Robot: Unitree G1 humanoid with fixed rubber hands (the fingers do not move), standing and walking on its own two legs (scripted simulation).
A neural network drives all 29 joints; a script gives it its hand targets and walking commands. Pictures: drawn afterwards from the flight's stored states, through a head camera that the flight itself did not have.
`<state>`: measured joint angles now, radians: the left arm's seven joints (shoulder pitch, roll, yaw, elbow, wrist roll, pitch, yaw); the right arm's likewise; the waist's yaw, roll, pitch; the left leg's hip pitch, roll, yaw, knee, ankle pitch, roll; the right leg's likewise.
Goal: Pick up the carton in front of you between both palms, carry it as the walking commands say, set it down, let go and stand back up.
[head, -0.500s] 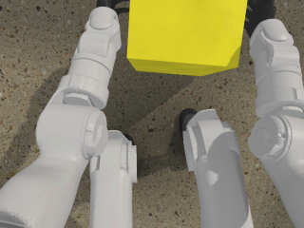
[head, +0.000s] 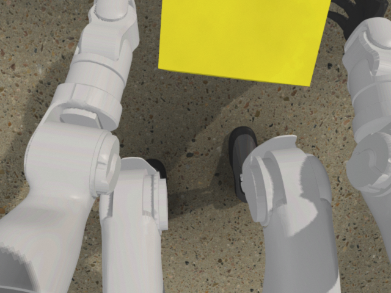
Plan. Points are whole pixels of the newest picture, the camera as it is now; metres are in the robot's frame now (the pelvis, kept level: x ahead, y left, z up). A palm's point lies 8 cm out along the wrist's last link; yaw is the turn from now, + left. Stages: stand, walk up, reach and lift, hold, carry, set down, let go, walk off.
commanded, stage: set down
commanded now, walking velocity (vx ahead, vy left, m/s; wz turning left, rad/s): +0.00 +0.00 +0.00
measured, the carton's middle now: (231, 17) +0.51 -0.13 -0.26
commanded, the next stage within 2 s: let go in 1.16 s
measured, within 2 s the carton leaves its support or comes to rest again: neither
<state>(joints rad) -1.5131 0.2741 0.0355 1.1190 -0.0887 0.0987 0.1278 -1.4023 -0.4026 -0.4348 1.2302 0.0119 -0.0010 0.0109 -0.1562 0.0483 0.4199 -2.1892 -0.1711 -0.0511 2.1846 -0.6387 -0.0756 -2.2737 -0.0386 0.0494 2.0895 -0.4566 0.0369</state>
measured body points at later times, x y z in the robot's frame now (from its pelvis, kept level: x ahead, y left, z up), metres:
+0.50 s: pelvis +0.00 -0.01 +0.06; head +0.34 -0.08 +0.35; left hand +0.59 +0.02 -0.06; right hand +0.49 -0.35 -0.07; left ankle +0.10 +0.12 -0.35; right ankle +0.14 -0.14 -0.35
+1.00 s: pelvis +0.03 -0.01 +0.18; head +0.34 -0.07 +0.50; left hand +0.59 +0.03 +0.07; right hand +0.49 -0.35 +0.08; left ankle +0.10 +0.12 -0.35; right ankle +0.14 -0.14 -0.35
